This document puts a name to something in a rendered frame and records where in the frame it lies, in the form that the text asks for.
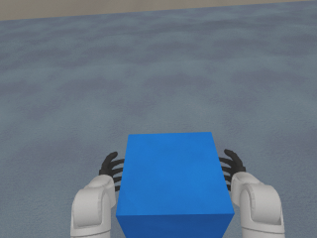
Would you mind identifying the robot left forearm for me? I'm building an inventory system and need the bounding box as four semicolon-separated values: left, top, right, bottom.
70;175;116;238

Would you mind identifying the robot right hand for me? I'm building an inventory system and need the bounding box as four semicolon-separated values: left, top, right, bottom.
219;149;246;191

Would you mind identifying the robot left hand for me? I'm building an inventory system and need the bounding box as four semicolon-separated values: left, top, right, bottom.
99;152;125;191

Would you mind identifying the robot right forearm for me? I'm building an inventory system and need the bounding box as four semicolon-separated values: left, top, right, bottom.
231;172;285;238

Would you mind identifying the carton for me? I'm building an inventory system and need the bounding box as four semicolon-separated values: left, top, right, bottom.
116;132;235;238

